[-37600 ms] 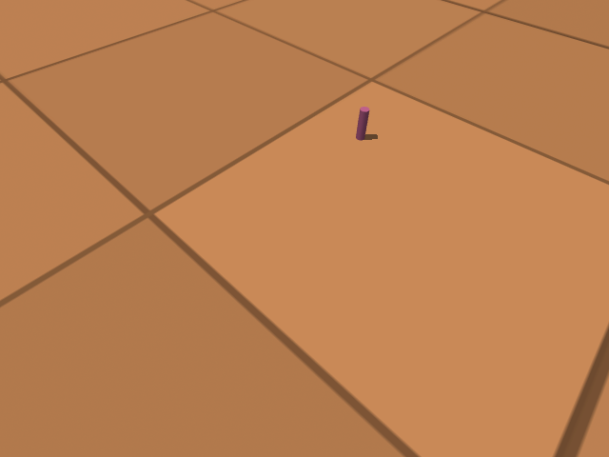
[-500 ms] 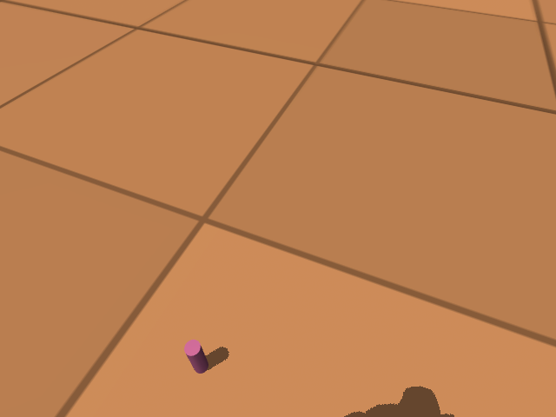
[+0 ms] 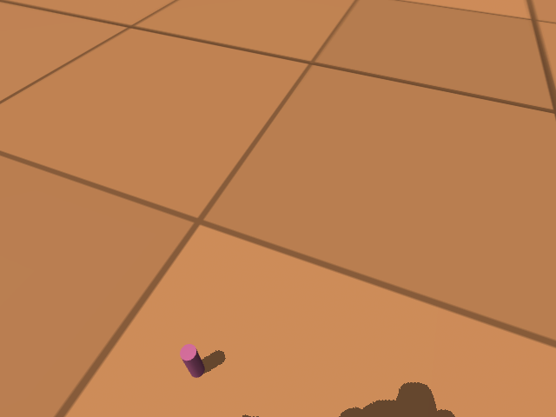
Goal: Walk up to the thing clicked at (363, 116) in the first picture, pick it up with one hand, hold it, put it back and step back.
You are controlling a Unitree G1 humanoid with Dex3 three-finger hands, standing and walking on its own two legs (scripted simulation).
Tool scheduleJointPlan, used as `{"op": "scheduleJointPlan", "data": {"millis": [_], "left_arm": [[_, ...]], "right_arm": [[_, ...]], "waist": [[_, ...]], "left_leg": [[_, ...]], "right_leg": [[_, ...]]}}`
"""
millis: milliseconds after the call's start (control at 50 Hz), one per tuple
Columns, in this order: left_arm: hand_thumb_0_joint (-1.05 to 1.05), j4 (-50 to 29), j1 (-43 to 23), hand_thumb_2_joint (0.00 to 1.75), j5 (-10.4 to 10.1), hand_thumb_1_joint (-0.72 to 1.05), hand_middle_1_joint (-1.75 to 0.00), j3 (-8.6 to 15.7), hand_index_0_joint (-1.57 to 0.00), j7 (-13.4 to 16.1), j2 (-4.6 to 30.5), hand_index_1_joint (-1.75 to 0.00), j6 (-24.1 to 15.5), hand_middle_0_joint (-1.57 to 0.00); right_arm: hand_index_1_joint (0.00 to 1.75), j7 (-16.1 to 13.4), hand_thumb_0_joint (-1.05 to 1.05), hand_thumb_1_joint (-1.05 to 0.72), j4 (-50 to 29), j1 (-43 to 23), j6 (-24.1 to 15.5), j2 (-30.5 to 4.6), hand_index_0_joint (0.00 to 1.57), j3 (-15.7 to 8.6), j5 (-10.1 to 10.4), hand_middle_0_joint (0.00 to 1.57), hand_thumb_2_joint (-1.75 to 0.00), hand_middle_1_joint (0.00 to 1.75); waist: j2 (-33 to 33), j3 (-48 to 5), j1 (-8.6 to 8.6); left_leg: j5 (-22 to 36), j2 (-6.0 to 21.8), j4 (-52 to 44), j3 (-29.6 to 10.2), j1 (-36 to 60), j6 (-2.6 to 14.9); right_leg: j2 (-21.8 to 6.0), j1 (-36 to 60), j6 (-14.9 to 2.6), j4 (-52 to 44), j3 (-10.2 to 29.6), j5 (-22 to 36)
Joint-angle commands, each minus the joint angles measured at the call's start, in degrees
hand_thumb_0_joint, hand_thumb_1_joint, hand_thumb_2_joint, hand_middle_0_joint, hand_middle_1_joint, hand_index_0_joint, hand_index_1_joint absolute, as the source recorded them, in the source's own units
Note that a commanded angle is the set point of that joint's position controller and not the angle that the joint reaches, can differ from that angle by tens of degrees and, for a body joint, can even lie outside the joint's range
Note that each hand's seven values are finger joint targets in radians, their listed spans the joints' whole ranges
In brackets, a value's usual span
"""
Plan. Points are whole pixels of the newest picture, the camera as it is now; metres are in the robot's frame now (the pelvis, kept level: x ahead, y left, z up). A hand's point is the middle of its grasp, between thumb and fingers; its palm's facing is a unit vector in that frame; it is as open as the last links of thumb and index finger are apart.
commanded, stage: stand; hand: left
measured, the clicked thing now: (193, 361) +0.40 +0.27 -0.69
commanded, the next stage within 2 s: step back in 0.46 s
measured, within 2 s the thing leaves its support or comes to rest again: neither
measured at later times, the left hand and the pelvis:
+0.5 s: hand out of the picture +0.08 +0.25 -0.16, palm faces -0.02 -0.94 -0.34, open 7.4 cm; pelvis +0.00 +0.00 +0.00, yaw +0 degrees
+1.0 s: hand out of the picture +0.07 +0.30 -0.18, palm faces -0.07 -0.93 -0.36, open 7.4 cm; pelvis -0.08 +0.04 -0.02, yaw -1 degrees
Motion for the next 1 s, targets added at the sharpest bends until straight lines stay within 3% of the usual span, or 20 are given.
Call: {"op": "scheduleJointPlan", "data": {"millis": [0,220,360,420,440,520,620,680,700,720,740,760,780,800,820,840,880,920,940,980], "left_arm": [[0.00,-3.21,-2.15,0.90,-0.33,0.90,-0.30,2.29,-0.20,0.74,11.92,-0.30,-0.91,-0.20],[0.00,-3.37,-1.86,0.90,-0.36,0.90,-0.30,2.18,-0.20,0.70,11.93,-0.30,-0.97,-0.20],[0.00,-3.42,-2.02,0.90,-0.44,0.90,-0.30,2.29,-0.20,0.63,12.40,-0.30,-0.82,-0.20],[0.00,-3.54,-1.35,0.90,-0.39,0.90,-0.30,2.12,-0.20,0.52,11.82,-0.30,-0.90,-0.20],[0.00,-5.39,-1.87,0.90,-1.21,0.90,-0.30,4.88,-0.20,0.71,16.40,-0.30,-0.24,-0.20],[0.00,-8.39,-0.22,0.90,-1.24,0.90,-0.30,5.43,-0.20,1.04,15.42,-0.30,0.36,-0.20],[0.00,-12.68,-3.27,0.90,-0.57,0.90,-0.30,6.25,-0.20,1.00,17.41,-0.30,1.36,-0.20],[0.00,-15.59,-6.42,0.90,0.59,0.90,-0.30,6.67,-0.20,1.01,18.82,-0.30,1.80,-0.20],[0.00,-16.65,-8.00,0.90,0.85,0.90,-0.30,6.69,-0.20,1.01,18.82,-0.30,1.93,-0.20],[0.00,-17.24,-9.36,0.90,0.59,0.90,-0.30,6.59,-0.20,0.92,18.15,-0.30,2.14,-0.20],[0.00,-17.56,-8.31,0.90,0.37,0.90,-0.30,6.30,-0.20,0.89,16.97,-0.30,2.42,-0.20],[0.00,-18.17,-8.15,0.90,-0.10,0.90,-0.30,5.75,-0.20,1.00,15.01,-0.30,2.73,-0.20],[0.00,-18.58,-7.26,0.90,-0.40,0.90,-0.30,5.26,-0.20,1.33,12.38,-0.30,2.96,-0.20],[0.00,-18.25,-5.14,0.90,-0.15,0.90,-0.30,5.57,-0.20,1.78,12.52,-0.30,3.45,-0.20],[0.00,-18.21,-2.65,0.90,-0.18,0.90,-0.30,5.37,-0.20,2.02,12.30,-0.30,3.50,-0.20],[0.00,-17.79,-3.32,0.90,-0.02,0.90,-0.30,5.35,-0.20,2.19,12.59,-0.30,3.62,-0.20],[0.00,-17.11,-2.08,0.90,-0.60,0.90,-0.30,5.67,-0.20,2.05,13.72,-0.30,3.85,-0.20],[0.00,-17.36,0.64,0.90,-0.55,0.90,-0.30,5.96,-0.20,1.77,13.75,-0.30,3.97,-0.20],[0.00,-17.60,1.82,0.90,-0.30,0.90,-0.30,6.07,-0.20,1.76,13.66,-0.30,3.85,-0.20],[0.00,-18.61,0.64,0.90,-0.01,0.90,-0.30,6.31,-0.20,1.61,13.44,-0.30,3.63,-0.20]], "right_arm": [[0.30,-0.99,0.00,-0.90,-2.91,-1.53,-1.39,-11.85,0.20,-2.01,-0.10,0.20,-0.90,0.30],[0.30,-0.86,0.00,-0.90,-2.98,-2.22,-1.37,-11.76,0.20,-1.92,-0.03,0.20,-0.90,0.30],[0.30,-0.84,0.00,-0.90,-2.96,-1.69,-1.31,-11.65,0.20,-1.78,-0.08,0.20,-0.90,0.30],[0.30,-0.83,0.00,-0.90,-3.10,-2.06,-1.45,-12.04,0.20,-1.81,0.01,0.20,-0.90,0.30],[0.30,-0.63,0.00,-0.90,-4.75,-3.65,-0.46,-15.41,0.20,-3.24,-0.16,0.20,-0.90,0.30],[0.30,-0.52,0.00,-0.90,-7.44,-1.89,0.45,-14.32,0.20,-3.86,0.66,0.20,-0.90,0.30],[0.30,-0.25,0.00,-0.90,-9.86,-0.34,1.86,-13.19,0.20,-4.36,0.46,0.20,-0.90,0.30],[0.30,0.10,0.00,-0.90,-10.86,2.82,2.66,-12.88,0.20,-5.08,-0.02,0.20,-0.90,0.30],[0.30,0.26,0.00,-0.90,-10.89,5.64,2.72,-12.61,0.20,-5.05,0.18,0.20,-0.90,0.30],[0.30,0.31,0.00,-0.90,-10.67,6.74,2.47,-13.16,0.20,-5.37,0.23,0.20,-0.90,0.30],[0.30,0.20,0.00,-0.90,-11.00,5.84,2.01,-14.06,0.20,-5.58,0.33,0.20,-0.90,0.30],[0.30,0.01,0.00,-0.90,-12.15,4.98,1.58,-16.52,0.20,-5.91,-0.12,0.20,-0.90,0.30],[0.30,-0.13,0.00,-0.90,-12.68,4.02,1.04,-20.25,0.20,-6.73,-0.57,0.20,-0.90,0.30],[0.30,-0.48,0.00,-0.90,-13.26,4.66,0.56,-20.47,0.20,-6.87,-1.29,0.20,-0.90,0.30],[0.30,-0.86,0.00,-0.90,-14.02,3.92,0.38,-20.68,0.20,-6.96,-1.20,0.20,-0.90,0.30],[0.30,-1.18,0.00,-0.90,-14.63,3.68,0.54,-20.27,0.20,-7.10,-1.40,0.20,-0.90,0.30],[0.30,-1.79,0.00,-0.90,-16.20,-0.81,0.46,-17.61,0.20,-6.52,-1.64,0.20,-0.90,0.30],[0.30,-2.18,0.00,-0.90,-17.52,-1.43,0.28,-16.32,0.20,-6.12,-1.28,0.20,-0.90,0.30],[0.30,-2.31,0.00,-0.90,-18.02,-0.81,0.21,-15.88,0.20,-6.12,-0.98,0.20,-0.90,0.30],[0.30,-2.47,0.00,-0.90,-18.27,2.09,0.23,-15.20,0.20,-6.19,-0.81,0.20,-0.90,0.30]], "waist": [[0.20,-5.18,-0.09],[-0.22,-4.75,-0.18],[-0.80,-2.86,-0.23],[0.17,-3.82,0.04],[-0.78,2.18,0.16],[-1.67,-6.10,-0.33],[-5.55,-8.09,-0.58],[-11.50,-6.74,-1.10],[-13.28,-6.86,-2.59],[-11.89,-6.76,-3.15],[-7.56,-6.95,-2.59],[0.46,-5.81,-2.95],[9.47,-4.33,-2.27],[8.20,-5.41,-1.63],[8.06,-6.79,-1.09],[8.26,-6.27,-1.68],[7.61,-5.68,0.29],[7.17,-6.84,1.33],[6.55,-8.16,1.10],[5.48,-7.46,-0.61]], "left_leg": [[6.92,7.08,-2.37,-5.67,1.91,0.99],[7.39,7.22,-2.17,-5.54,2.26,0.88],[3.76,6.93,-3.46,-5.75,0.67,0.67],[5.11,7.19,-2.98,-5.68,1.82,0.83],[13.30,6.32,2.72,-6.75,-3.07,2.40],[16.64,5.94,9.38,-4.90,-1.03,3.88],[2.88,0.33,19.91,-2.24,-3.64,2.57],[-16.81,-2.96,29.78,-2.69,-4.79,2.85],[-17.04,-1.71,27.58,-3.79,-4.68,3.37],[-12.50,-1.20,25.99,-3.86,-3.42,3.57],[-0.27,0.77,21.38,-5.54,-3.66,4.10],[12.07,7.75,10.60,-12.85,-6.90,6.65],[23.83,14.89,3.91,-23.02,-3.61,8.96],[28.83,17.53,4.29,-25.91,-0.98,10.85],[34.42,19.14,6.22,-25.82,2.22,13.26],[32.22,18.37,5.19,-25.67,-0.76,11.06],[29.98,14.02,6.83,-18.95,-0.18,9.66],[28.10,12.24,8.58,-15.67,1.97,10.57],[28.62,12.66,9.56,-15.48,5.16,11.41],[29.15,12.21,9.69,-14.83,5.82,10.95]], "right_leg": [[-6.59,0.36,-1.62,-2.91,5.04,8.19],[-6.55,-0.15,-1.68,-3.14,5.08,8.94],[-6.22,-1.25,-1.70,-3.84,5.12,5.12],[-6.34,-1.36,-1.63,-3.63,5.11,6.57],[-5.30,-5.37,-2.24,1.33,5.61,15.38],[-5.77,-3.55,-4.68,5.38,5.55,18.89],[-12.44,-7.53,-10.52,4.38,12.09,17.93],[-17.24,-13.17,-14.80,4.44,15.23,17.34],[-17.25,-13.60,-13.97,5.57,14.78,16.18],[-15.57,-14.98,-12.60,7.79,12.41,14.10],[-11.47,-14.29,-10.24,12.58,9.46,11.88],[-3.75,-13.93,-5.80,21.81,4.82,4.71],[5.78,-19.78,-2.70,30.80,2.34,-9.26],[7.11,-22.14,-2.78,37.12,7.41,-24.30],[7.13,-24.17,-2.67,41.66,8.73,-25.91],[7.32,-23.82,-2.65,44.44,11.41,-25.60],[6.69,-23.14,-2.81,48.26,12.70,-21.08],[7.10,-23.84,-1.94,50.04,11.43,-17.67],[6.98,-24.64,-1.41,49.81,10.65,-17.37],[6.64,-24.06,-0.21,47.02,10.21,-17.17]]}}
